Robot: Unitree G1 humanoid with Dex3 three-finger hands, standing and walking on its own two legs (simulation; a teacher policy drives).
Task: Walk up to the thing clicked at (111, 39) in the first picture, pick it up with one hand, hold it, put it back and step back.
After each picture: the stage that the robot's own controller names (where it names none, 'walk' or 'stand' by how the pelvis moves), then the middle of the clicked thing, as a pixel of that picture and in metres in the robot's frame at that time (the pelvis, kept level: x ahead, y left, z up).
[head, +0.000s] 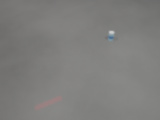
stand; (111, 36) +1.58 -0.29 -0.72
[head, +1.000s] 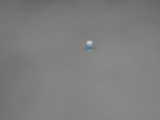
walk; (89, 46) +1.47 +0.09 -0.69
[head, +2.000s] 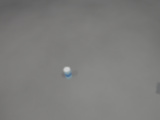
walk; (67, 72) +0.97 +0.29 -0.71
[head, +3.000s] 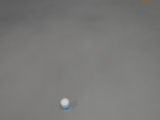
walk; (66, 105) +0.64 +0.28 -0.72
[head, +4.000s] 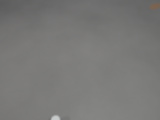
walk; out of the picture +0.43 +0.24 -0.68
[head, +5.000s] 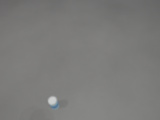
stand; (53, 103) +0.50 +0.32 -0.67
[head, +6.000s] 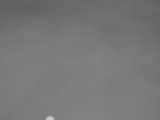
walk; out of the picture +0.48 +0.31 -0.72
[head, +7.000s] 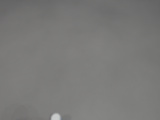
stand; out of the picture +0.39 +0.24 -0.69
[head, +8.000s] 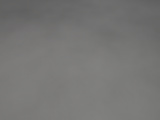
stand; out of the picture +0.41 +0.23 -0.72
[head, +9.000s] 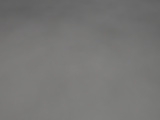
stand; out of the picture +0.39 +0.24 -0.73
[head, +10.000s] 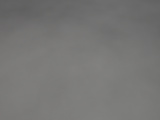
stand; out of the picture +0.38 +0.24 -0.73
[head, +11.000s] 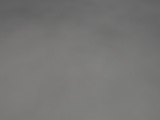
stand; out of the picture +0.38 +0.24 -0.73
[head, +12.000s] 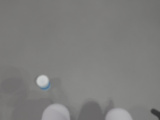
go down; (43, 83) +0.44 +0.24 -0.48
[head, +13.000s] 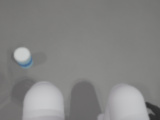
go down; (24, 58) +0.46 +0.28 -0.30
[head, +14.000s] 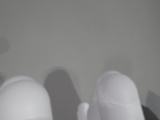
close in; out of the picture +0.44 +0.31 -0.24
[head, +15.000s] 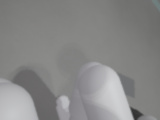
close; out of the picture +0.42 +0.33 -0.22
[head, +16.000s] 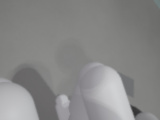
lift; out of the picture +0.41 +0.33 -0.22
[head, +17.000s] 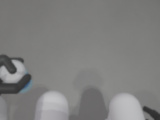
lift; (17, 77) +0.34 +0.25 -0.06
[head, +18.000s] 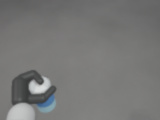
hold; (43, 95) +0.32 +0.17 +0.01
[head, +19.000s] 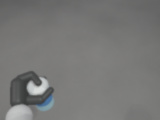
hold; (41, 94) +0.33 +0.17 -0.01
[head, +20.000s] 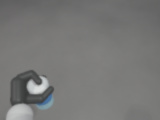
hold; (41, 93) +0.33 +0.18 -0.01
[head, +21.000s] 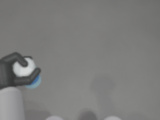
crouch; (28, 74) +0.39 +0.21 -0.07
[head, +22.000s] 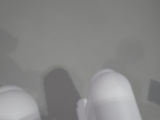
lower; out of the picture +0.45 +0.32 -0.17
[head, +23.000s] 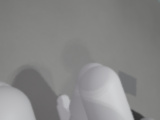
lower; out of the picture +0.41 +0.34 -0.22
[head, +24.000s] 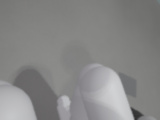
lower; out of the picture +0.41 +0.34 -0.22
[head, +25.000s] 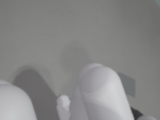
lower; out of the picture +0.41 +0.34 -0.22
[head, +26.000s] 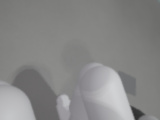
lower; out of the picture +0.41 +0.34 -0.22
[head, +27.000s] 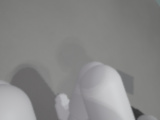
open; out of the picture +0.40 +0.34 -0.22
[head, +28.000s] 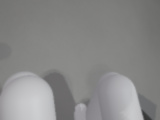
stand; out of the picture +0.41 +0.31 -0.25
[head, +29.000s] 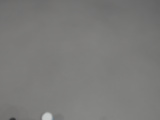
stand; (48, 119) +0.39 +0.23 -0.61
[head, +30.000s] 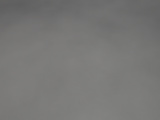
stand; out of the picture +0.40 +0.24 -0.67
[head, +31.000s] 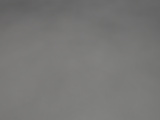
stand; out of the picture +0.38 +0.23 -0.67
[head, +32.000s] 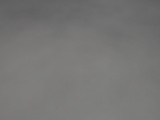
stand; out of the picture +0.41 +0.22 -0.72
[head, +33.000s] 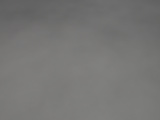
stand; out of the picture +0.38 +0.24 -0.73
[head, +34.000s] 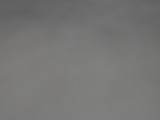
stand; out of the picture +0.37 +0.25 -0.73
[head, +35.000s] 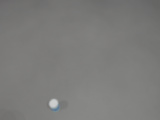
walk; (54, 105) +0.47 +0.24 -0.70
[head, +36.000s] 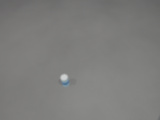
walk; (65, 80) +0.78 +0.29 -0.71
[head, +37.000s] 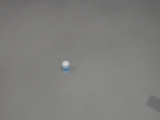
stand; (66, 67) +1.04 +0.23 -0.71
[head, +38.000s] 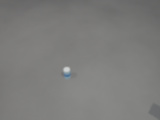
stand; (67, 73) +0.99 +0.21 -0.72
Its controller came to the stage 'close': yes
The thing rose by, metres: 0.70
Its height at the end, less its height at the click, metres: +0.00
